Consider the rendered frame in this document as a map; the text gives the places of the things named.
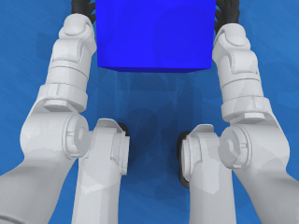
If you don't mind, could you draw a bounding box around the robot left shin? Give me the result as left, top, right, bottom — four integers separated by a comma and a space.
78, 119, 122, 167

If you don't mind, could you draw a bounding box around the robot right hand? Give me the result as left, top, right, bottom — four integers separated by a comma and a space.
214, 0, 240, 35

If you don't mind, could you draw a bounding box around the robot right upper arm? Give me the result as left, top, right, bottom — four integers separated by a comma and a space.
218, 123, 299, 224

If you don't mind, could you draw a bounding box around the robot left hand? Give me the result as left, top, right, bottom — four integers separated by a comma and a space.
71, 0, 96, 24

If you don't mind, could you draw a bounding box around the left robot forearm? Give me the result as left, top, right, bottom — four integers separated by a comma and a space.
20, 13, 97, 150

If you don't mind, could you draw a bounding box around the right robot forearm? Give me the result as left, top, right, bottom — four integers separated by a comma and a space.
212, 23, 290, 157

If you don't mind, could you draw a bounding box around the robot left upper arm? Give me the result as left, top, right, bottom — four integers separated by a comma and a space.
0, 112, 92, 224

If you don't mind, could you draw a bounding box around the robot right thigh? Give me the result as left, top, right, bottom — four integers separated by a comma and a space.
181, 133, 236, 224

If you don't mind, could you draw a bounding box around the carton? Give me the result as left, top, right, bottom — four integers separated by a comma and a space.
95, 0, 216, 74

